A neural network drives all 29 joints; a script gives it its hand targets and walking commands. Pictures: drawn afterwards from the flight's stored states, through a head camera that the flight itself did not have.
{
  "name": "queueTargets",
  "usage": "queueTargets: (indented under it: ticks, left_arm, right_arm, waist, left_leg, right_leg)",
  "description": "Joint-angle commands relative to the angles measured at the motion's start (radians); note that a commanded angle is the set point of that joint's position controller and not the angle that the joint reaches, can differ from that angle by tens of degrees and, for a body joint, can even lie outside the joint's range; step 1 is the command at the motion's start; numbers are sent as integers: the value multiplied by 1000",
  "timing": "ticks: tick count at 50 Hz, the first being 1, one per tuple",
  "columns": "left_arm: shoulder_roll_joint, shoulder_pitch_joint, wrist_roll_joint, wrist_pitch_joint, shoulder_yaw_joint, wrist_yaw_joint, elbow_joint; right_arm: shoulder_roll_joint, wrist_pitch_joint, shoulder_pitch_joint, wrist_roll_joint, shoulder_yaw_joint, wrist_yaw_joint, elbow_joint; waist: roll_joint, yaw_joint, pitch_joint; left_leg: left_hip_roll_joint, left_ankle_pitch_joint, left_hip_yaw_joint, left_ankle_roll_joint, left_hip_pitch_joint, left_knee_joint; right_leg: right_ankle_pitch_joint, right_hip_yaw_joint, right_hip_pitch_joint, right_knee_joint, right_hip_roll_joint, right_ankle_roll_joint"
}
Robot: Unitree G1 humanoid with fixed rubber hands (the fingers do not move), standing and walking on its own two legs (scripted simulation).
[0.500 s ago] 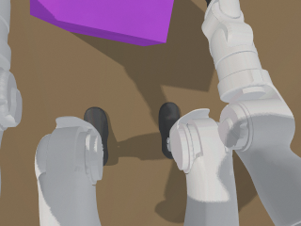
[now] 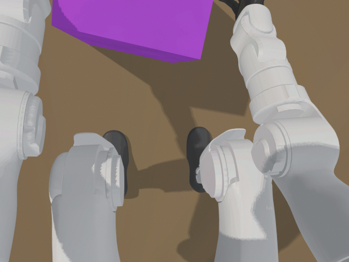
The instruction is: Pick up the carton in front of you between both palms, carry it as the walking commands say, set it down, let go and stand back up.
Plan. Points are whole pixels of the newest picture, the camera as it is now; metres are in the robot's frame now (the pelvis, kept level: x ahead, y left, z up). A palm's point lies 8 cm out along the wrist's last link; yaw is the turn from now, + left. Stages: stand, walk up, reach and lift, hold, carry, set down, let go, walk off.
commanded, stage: reach and lift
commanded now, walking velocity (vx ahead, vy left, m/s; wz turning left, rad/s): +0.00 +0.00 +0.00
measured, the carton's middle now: out of the picture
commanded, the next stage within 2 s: none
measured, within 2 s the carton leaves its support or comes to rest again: leaves its support in 0.34 s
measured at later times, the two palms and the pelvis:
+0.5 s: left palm out of the picture +0.55 +0.20 -0.15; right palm out of the picture +0.55 -0.10 -0.14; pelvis +0.01 +0.00 -0.01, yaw +1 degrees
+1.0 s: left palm out of the picture +0.49 +0.20 +0.04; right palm out of the picture +0.50 -0.10 +0.04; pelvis +0.01 -0.01 +0.11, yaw +5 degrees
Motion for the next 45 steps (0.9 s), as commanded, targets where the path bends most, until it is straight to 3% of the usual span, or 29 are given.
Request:
queueTargets:
  ticks: [1, 5, 6, 10, 13, 19, 25, 27, 30, 36, 41, 45]
  left_arm:
    - [-55, -329, -15, -15, -36, -7, -98]
    - [-305, -432, 17, 6, -53, -61, -98]
    - [-507, -469, 8, 21, -93, -105, -113]
    - [-878, -434, 89, 70, -24, -230, -146]
    - [-980, -410, 100, 88, -3, -268, -208]
    - [-1094, -459, 33, 99, -80, -251, -428]
    - [-1264, -389, 62, 165, -138, -212, -608]
    - [-1321, -326, 87, 196, -141, -199, -615]
    - [-1374, -256, 126, 237, -112, -201, -592]
    - [-1392, -178, 252, 272, 57, -236, -401]
    - [-1386, -120, 346, 278, 182, -242, -321]
    - [-1428, -95, 341, 276, 154, -248, -375]
  right_arm:
    - [39, -19, -222, 2, 35, 7, -100]
    - [251, -1, -303, -90, 3, 41, -80]
    - [426, 12, -368, -105, 31, 83, -108]
    - [761, 77, -473, -176, 18, 220, -160]
    - [869, 109, -457, -172, 29, 265, -183]
    - [1062, 134, -475, -49, 176, 288, -281]
    - [1129, 179, -519, -6, 294, 293, -482]
    - [1128, 197, -554, -21, 338, 291, -566]
    - [1127, 230, -545, -62, 344, 289, -601]
    - [1133, 276, -410, -225, 183, 297, -431]
    - [1169, 291, -397, -270, 145, 312, -399]
    - [1226, 297, -358, -250, 202, 324, -424]
  waist:
    - [143, -12, -1135]
    - [157, -50, -1088]
    - [158, -54, -1079]
    - [137, -25, -991]
    - [106, 0, -1000]
    - [139, 44, -1363]
    - [219, 59, -1757]
    - [218, 56, -1805]
    - [188, 36, -1728]
    - [156, -14, -1374]
    - [112, 31, -1387]
    - [83, 42, -1492]
  left_leg:
    - [-2, 286, 11, -31, 610, -207]
    - [-26, 249, 12, -37, 592, -207]
    - [-42, 253, 12, -29, 595, -203]
    - [-76, 242, 43, -17, 514, -180]
    - [-81, 273, 56, -7, 473, -169]
    - [-83, 494, 78, -18, 728, -164]
    - [-98, 676, 94, -47, 1086, -198]
    - [-109, 646, 100, -49, 1104, -229]
    - [-128, 461, 119, -45, 969, -306]
    - [-142, 121, 118, -29, 687, -454]
    - [-146, 92, 113, -11, 732, -536]
    - [-152, 180, 121, -11, 814, -576]
  right_leg:
    - [303, -110, 525, -102, 33, -16]
    - [289, -114, 532, -108, 58, -28]
    - [287, -116, 520, -102, 70, -37]
    - [249, -120, 459, -77, 93, -53]
    - [266, -119, 451, -63, 101, -60]
    - [407, -137, 479, -41, 102, -54]
    - [401, -168, 420, -113, 116, -36]
    - [367, -168, 417, -146, 120, -34]
    - [287, -154, 484, -215, 124, -43]
    - [78, -128, 473, -357, 125, -63]
    - [39, -120, 501, -442, 130, -57]
    - [111, -110, 605, -499, 137, -46]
